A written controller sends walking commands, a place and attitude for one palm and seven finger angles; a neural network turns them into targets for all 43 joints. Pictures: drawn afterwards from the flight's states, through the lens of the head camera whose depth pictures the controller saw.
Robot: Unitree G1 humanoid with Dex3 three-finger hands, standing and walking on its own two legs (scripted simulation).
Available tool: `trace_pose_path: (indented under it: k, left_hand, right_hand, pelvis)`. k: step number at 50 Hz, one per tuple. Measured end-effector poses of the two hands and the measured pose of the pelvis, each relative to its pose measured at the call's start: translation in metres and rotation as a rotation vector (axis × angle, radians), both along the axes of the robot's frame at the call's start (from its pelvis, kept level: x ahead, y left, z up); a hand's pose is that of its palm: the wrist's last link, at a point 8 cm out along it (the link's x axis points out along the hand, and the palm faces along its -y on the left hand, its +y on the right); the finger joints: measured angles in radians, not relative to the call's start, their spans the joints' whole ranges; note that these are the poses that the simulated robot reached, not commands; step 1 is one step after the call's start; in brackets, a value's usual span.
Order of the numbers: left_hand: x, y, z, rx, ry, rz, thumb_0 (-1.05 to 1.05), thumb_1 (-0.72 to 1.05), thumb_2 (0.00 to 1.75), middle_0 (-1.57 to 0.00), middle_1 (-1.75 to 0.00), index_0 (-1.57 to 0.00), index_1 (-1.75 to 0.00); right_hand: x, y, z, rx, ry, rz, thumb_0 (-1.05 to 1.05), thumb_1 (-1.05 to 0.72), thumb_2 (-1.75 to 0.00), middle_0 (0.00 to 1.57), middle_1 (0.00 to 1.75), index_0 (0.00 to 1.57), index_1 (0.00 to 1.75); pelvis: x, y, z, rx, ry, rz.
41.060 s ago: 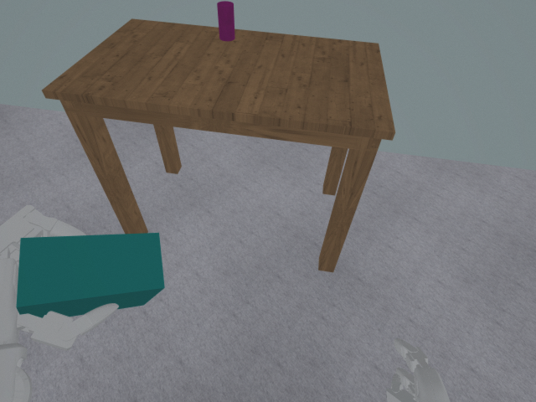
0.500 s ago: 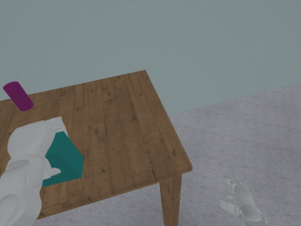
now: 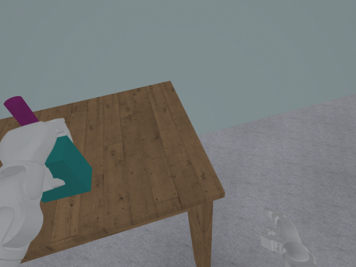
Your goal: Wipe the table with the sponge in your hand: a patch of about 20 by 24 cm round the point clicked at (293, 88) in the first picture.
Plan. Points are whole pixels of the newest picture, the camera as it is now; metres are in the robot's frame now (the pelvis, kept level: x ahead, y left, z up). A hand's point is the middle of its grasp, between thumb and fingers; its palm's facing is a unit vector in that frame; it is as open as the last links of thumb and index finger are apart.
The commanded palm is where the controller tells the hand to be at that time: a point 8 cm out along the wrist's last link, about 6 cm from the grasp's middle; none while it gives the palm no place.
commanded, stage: lift the sponge slowly off the table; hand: left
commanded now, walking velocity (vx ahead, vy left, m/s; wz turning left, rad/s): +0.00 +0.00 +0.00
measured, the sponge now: (60, 175) +0.25 +0.31 +0.11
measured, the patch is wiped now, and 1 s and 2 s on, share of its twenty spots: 0.95 0.95 0.95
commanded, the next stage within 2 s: bring the sponge back beside the body in 0.30 s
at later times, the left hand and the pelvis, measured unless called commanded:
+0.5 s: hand (51, 154) +0.25 +0.29 +0.18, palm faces +0.13 -0.07 -0.99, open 10.2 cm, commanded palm +0.20 +0.30 +0.24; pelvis -0.01 +0.00 +0.00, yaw +0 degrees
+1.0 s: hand (47, 169) +0.23 +0.29 +0.16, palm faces +0.11 -0.08 -0.99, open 10.2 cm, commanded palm +0.18 +0.30 +0.23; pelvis +0.00 +0.00 +0.00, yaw +0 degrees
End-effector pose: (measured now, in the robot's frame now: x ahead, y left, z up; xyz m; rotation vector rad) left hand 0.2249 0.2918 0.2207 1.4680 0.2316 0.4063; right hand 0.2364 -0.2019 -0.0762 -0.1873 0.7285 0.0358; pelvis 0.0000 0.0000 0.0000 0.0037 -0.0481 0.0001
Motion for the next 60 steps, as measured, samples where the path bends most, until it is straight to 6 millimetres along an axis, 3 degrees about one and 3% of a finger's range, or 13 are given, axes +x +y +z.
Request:
trace_pose_path:
  k: [10,21,35,60]
  left_hand:
    - [-0.011,-0.002,0.004,-0.01,0.012,-0.014,0.0,-0.53,1.04,-0.72,-1.33,-0.74,-1.34]
    - [0.002,-0.005,0.011,-0.006,-0.018,-0.018,0.0,-0.54,1.04,-0.72,-1.33,-0.74,-1.34]
    - [-0.018,-0.003,-0.002,-0.019,0.019,-0.012,0.0,-0.54,1.04,-0.72,-1.33,-0.74,-1.34]
    - [-0.033,-0.002,-0.018,-0.046,0.045,-0.003,0.0,-0.53,1.04,-0.72,-1.33,-0.74,-1.34]
  right_hand:
    - [0.004,0.001,0.002,-0.017,-0.018,0.012,0.01,-0.91,-0.9,0.2,0.3,0.2,0.3]
    - [0.005,0.014,0.006,0.015,-0.036,0.03,0.01,-0.91,-0.9,0.2,0.3,0.2,0.3]
    - [0.002,0.008,0.003,-0.005,-0.014,0.028,0.01,-0.91,-0.9,0.2,0.3,0.2,0.3]
    - [0.008,0.01,0.006,-0.005,-0.033,0.029,0.01,-0.91,-0.9,0.2,0.3,0.2,0.3]
  pelvis:
    - [-0.003,0.001,-0.001,-0.002,-0.003,0.014]
    - [-0.008,0.001,0.0,0.001,0.001,0.008]
    - [-0.006,0.003,-0.001,0.0,-0.002,0.006]
    - [-0.002,0.003,-0.002,-0.003,-0.005,0.002]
